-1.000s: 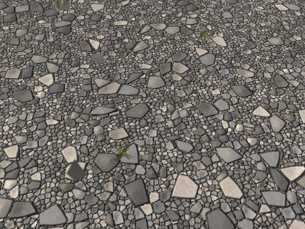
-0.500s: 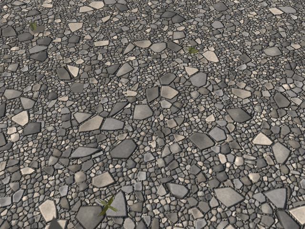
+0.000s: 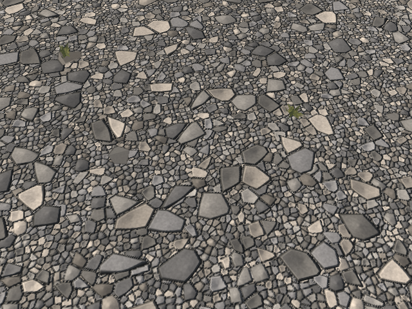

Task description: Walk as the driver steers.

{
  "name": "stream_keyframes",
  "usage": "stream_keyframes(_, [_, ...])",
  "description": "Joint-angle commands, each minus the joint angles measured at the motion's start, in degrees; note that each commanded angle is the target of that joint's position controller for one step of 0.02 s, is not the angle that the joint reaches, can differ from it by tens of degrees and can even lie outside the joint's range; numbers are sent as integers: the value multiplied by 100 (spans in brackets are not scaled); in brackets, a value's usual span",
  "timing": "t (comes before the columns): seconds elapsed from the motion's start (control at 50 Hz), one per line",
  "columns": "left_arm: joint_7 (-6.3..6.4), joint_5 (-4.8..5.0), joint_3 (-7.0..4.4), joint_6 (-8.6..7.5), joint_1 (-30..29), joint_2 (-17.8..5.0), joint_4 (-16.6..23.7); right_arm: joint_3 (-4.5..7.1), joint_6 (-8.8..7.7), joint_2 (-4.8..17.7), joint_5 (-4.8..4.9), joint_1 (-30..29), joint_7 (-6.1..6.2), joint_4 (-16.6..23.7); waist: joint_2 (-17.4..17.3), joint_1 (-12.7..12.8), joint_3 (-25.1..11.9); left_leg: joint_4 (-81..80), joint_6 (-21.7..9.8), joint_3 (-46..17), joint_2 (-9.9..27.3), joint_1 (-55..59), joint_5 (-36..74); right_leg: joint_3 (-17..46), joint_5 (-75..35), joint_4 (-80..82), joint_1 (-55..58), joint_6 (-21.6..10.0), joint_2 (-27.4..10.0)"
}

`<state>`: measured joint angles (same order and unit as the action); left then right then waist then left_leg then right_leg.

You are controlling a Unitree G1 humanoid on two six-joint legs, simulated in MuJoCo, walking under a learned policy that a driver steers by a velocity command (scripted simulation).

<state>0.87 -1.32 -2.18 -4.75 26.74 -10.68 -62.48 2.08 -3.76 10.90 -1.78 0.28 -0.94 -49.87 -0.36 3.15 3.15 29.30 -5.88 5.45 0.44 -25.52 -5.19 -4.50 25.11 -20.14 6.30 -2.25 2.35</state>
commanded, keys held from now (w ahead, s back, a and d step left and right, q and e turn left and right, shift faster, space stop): w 0.44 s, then no key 0.56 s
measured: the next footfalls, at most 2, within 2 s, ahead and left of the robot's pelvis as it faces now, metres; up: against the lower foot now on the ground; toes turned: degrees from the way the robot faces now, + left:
right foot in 0.54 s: +0.46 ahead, -0.09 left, +0.00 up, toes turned -4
left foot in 0.96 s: +0.44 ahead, +0.11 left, +0.00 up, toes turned +1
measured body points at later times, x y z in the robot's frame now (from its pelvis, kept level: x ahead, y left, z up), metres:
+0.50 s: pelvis +0.26 +0.00 +0.01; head +0.29 +0.00 +0.46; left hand +0.45 +0.22 -0.11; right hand +0.18 -0.23 -0.13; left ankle +0.12 +0.08 -0.72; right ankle +0.42 -0.10 -0.70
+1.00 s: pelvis +0.39 -0.02 +0.02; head +0.39 -0.01 +0.47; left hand +0.42 +0.21 -0.14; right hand +0.42 -0.24 -0.14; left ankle +0.40 +0.11 -0.72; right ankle +0.42 -0.09 -0.72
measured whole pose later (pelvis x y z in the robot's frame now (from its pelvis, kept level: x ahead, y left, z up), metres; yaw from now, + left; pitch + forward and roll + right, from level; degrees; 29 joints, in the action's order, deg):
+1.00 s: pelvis +0.39 -0.02 +0.02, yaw +1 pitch -1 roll -1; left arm 1.1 -0.6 -0.3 -1.8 15.5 -9.4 -60.1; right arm 0.7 0.3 8.8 -1.3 13.9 2.2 -62.2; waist -0.5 0.4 0.7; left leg 27.5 0.4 0.1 2.2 -12.9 -12.9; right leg -6.7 10.0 -23.5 -12.5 -4.6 3.1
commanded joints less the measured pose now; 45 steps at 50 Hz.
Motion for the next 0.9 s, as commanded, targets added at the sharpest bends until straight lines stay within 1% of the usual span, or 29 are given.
stream_keyframes(0.02, [-62,288,2,-43,461,-230,468,505,-99,1639,-213,2956,141,-504,-1188,-1054,-1925,-738,-1201,-3287,2146,4441,-1046,-220,-1655,-4760,-3218,-188,-120])
stream_keyframes(0.04, [-60,132,-133,-35,306,-656,405,485,-11,1518,6,2579,79,-486,-801,-938,-1922,-1406,-1298,-4407,2318,4167,-1065,618,376,-5499,-3880,-280,123])
stream_keyframes(0.06, [-65,76,-184,-15,-197,-727,547,406,9,1247,107,1874,62,-389,-438,-641,-960,-1444,-1098,-3406,2100,3314,-1398,770,-89,-5589,-4219,-332,-273])
stream_keyframes(0.08, [-95,57,-159,-43,-494,-634,616,294,-25,837,109,1488,35,-324,-143,-533,-439,-1701,-920,-2761,1845,2512,-1127,751,-528,-5257,-4129,-331,-489])
stream_keyframes(0.1, [-111,28,-160,-11,-570,-515,608,232,-63,637,100,1334,41,-350,-167,-362,-173,-1882,-691,-2239,1553,2016,-853,717,-760,-4898,-3910,-314,-655])
stream_keyframes(0.12, [-139,-55,-148,70,-477,-432,586,169,-96,460,126,1307,64,-424,-251,-193,-60,-2022,-486,-1809,1284,1628,-555,694,-914,-4622,-3615,-256,-763])
stream_keyframes(0.14, [-177,-88,-136,141,-358,-341,549,156,-138,468,114,1429,78,-494,-405,-132,-116,-2063,-511,-1628,1248,1482,-239,641,-963,-4506,-3410,-194,-771])
stream_keyframes(0.18, [-214,-101,-143,224,-534,-326,615,171,-219,581,123,1763,90,-638,-317,-96,-79,-2138,-579,-1358,1151,1503,315,532,-1146,-4339,-3568,-86,-802])
stream_keyframes(0.22, [-235,-91,-150,270,-1027,-387,790,184,-239,693,122,1969,97,-700,-263,-151,63,-2294,-598,-1199,1094,1630,374,440,-1523,-3974,-4006,25,-906])
stream_keyframes(0.3, [-256,-34,-116,270,-1981,-387,1125,137,-218,643,124,2385,99,-799,-253,-369,228,-2370,-547,-953,973,2012,804,275,-2185,-2867,-4448,169,-921])
stream_keyframes(0.36, [-261,-2,-54,247,-2518,-309,1307,123,-221,657,116,2678,117,-888,-305,-528,263,-2313,-509,-791,957,2322,1232,108,-2498,-2069,-4325,141,-769])
stream_keyframes(0.42, [-248,1,-38,214,-2910,-350,1469,119,-199,670,75,2943,158,-1006,-336,-644,321,-2140,-544,-749,1103,2861,1682,25,-2429,-1600,-4345,17,-644])
stream_keyframes(0.46, [-233,-7,-42,163,-2936,-371,1525,121,-173,674,38,2923,200,-1060,-316,-573,377,-1827,-500,-673,1191,3139,2461,21,-2169,-1318,-4216,-119,-552])
stream_keyframes(0.5, [-169,-24,-70,70,-2387,-405,1348,127,-157,717,17,2757,239,-1069,-411,-338,124,-1054,-314,-526,1131,3159,4175,-110,-1864,-1091,-3366,-289,-225])
stream_keyframes(0.52, [-121,-36,-121,3,-1694,-496,1093,133,-151,752,32,2680,246,-1072,-406,-84,-210,-327,-195,-495,1010,3164,4628,-143,-2028,-805,-2655,-392,-31])
stream_keyframes(0.54, [-69,-113,-177,-87,-871,-626,815,120,-146,748,114,2589,245,-1056,-256,273,-640,687,-25,-328,772,2726,4095,-74,-3012,-358,-1508,-511,-154])
stream_keyframes(0.56, [-13,-255,-281,-147,-13,-1103,641,52,-166,566,227,2630,248,-864,257,447,-1416,2245,150,-165,432,1549,1743,1024,-5111,-773,82,-755,-1403])
stream_keyframes(0.58, [-60,-144,-376,-84,-13,-1514,631,-37,-97,23,517,3732,239,-1009,1501,25,-2451,4326,337,-163,-584,32,-3227,3009,-7482,-838,1568,-1944,-3053])
stream_keyframes(0.6, [-94,131,-350,5,-256,-1265,749,136,-11,629,298,3297,292,-1102,342,76,-2355,4552,299,-960,-363,26,-2826,2738,-7238,-653,885,-1810,-2646])
stream_keyframes(0.62, [-84,148,-228,12,-934,-927,824,127,-13,494,214,2716,270,-913,435,-114,-1460,4376,321,-969,-170,-223,-2466,2079,-6750,-361,71,-1610,-2405])
stream_keyframes(0.64, [-68,113,-115,14,-1269,-559,847,113,-4,385,122,2453,255,-879,279,-239,-848,4000,355,-904,18,-223,-2175,1660,-6269,-35,-643,-1361,-2114])
stream_keyframes(0.66, [-17,126,-61,20,-1446,-413,844,126,67,364,55,2358,222,-870,358,-360,-620,3658,413,-881,139,-58,-2008,1360,-5753,220,-1120,-1226,-1906])
stream_keyframes(0.68, [7,120,15,8,-1395,-253,764,133,161,319,-21,2450,196,-920,341,-478,-494,3360,450,-860,168,414,-1831,1057,-5875,323,-1626,-1040,-1705])
stream_keyframes(0.7, [15,82,45,-21,-1319,-255,702,117,239,173,-13,2597,180,-995,353,-569,-600,3150,487,-813,106,755,-1724,882,-6027,340,-1813,-1022,-1637])
stream_keyframes(0.72, [17,66,36,-50,-1315,-372,672,88,308,59,4,2709,182,-1052,364,-664,-656,2951,538,-733,78,964,-1670,732,-6094,365,-1991,-1051,-1587])
stream_keyframes(0.74, [10,50,29,-75,-1363,-493,673,79,365,46,10,2690,193,-1074,420,-730,-710,2673,556,-687,70,1069,-1606,621,-5969,385,-2101,-1055,-1532])
stream_keyframes(0.78, [-8,4,58,-71,-1381,-544,645,54,450,83,14,2429,238,-1056,529,-718,-674,1946,568,-611,111,1128,-1468,530,-5408,432,-2194,-985,-1437])
stream_keyframes(0.84, [0,-4,62,45,-1166,-600,552,24,531,196,41,1994,288,-1035,685,-513,-631,1250,558,-513,154,1271,-1261,716,-3393,670,-2280,-907,-1400])
stream_keyframes(0.9, [30,13,68,189,-1118,-583,494,-18,520,208,52,1745,306,-1062,566,-428,-334,581,534,-464,167,1420,-1198,1037,-1387,838,-2468,-853,-1416])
